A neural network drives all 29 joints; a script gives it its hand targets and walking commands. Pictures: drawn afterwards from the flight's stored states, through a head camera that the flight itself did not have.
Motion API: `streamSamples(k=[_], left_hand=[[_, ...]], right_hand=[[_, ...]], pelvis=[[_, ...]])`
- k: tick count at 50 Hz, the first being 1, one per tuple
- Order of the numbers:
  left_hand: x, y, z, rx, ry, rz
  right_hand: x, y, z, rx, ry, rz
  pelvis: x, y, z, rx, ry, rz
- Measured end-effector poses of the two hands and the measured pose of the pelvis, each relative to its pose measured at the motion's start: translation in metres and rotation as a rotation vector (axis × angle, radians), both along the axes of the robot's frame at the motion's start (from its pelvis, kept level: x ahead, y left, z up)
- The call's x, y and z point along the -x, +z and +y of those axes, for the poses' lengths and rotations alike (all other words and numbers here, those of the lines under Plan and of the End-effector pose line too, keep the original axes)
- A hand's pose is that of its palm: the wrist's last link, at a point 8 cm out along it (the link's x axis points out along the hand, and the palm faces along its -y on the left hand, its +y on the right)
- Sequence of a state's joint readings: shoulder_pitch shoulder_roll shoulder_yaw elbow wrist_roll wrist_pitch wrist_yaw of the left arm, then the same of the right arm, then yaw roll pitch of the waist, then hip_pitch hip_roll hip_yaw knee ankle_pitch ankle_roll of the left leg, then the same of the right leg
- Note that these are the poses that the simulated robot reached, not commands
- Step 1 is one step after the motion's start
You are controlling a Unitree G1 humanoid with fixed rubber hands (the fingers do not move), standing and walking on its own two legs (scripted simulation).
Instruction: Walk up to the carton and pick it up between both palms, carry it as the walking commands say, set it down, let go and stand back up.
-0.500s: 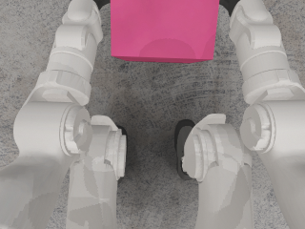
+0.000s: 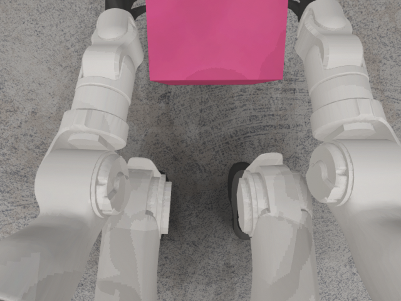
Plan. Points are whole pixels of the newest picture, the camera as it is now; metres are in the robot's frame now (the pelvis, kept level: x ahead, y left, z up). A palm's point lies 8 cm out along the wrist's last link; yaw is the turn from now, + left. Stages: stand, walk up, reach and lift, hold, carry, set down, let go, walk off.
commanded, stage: reach and lift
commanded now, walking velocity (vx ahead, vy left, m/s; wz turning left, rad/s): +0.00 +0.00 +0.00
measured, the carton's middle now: (213, 6) +0.57 -0.05 -0.22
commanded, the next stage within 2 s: none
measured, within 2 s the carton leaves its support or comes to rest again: neither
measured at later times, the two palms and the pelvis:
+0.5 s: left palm out of the picture +0.55 +0.09 -0.08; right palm out of the picture +0.55 -0.19 -0.08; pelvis +0.01 -0.01 +0.04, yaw +0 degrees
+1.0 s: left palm out of the picture +0.53 +0.09 +0.00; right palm out of the picture +0.52 -0.19 +0.00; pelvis +0.00 +0.00 +0.09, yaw -1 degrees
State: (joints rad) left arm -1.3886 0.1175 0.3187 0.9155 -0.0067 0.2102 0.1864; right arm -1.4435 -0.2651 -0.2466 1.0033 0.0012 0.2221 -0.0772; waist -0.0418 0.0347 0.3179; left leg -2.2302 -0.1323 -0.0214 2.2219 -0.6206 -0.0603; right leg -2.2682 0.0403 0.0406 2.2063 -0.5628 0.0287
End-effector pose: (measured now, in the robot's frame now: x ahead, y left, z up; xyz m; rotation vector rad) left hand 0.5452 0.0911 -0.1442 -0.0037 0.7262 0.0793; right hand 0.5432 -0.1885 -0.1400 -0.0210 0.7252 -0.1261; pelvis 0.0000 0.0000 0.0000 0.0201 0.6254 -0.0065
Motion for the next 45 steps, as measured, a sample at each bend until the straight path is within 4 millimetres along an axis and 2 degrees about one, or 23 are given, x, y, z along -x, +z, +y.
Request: streamSamples(k=[10, 25, 45], left_hand=[[-0.004, 0.03, -0.006, -0.007, 0.013, -0.025], [0.0, 0.061, -0.004, -0.022, 0.028, -0.04], [0.015, 0.128, -0.003, -0.017, 0.029, -0.043]], right_hand=[[-0.005, 0.03, -0.003, 0.021, -0.037, -0.025], [-0.003, 0.056, 0.0, 0.007, -0.035, -0.04], [0.016, 0.124, 0.0, 0.008, -0.053, -0.044]], pelvis=[[0.0, 0.015, -0.002, -0.013, -0.014, 0.057], [-0.007, 0.04, -0.008, -0.035, -0.025, 0.132], [-0.002, 0.079, -0.005, -0.027, -0.031, 0.13]])
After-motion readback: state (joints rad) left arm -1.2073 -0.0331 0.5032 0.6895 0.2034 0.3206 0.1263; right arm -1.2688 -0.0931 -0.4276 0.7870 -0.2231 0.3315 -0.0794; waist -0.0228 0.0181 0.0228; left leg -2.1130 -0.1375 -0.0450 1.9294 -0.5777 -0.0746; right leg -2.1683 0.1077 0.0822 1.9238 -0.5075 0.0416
